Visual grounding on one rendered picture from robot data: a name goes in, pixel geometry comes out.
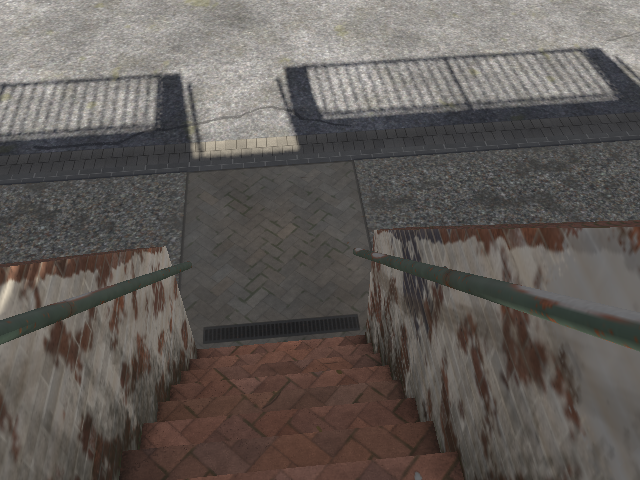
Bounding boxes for stairs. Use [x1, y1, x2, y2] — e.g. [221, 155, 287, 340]
[119, 335, 464, 480]

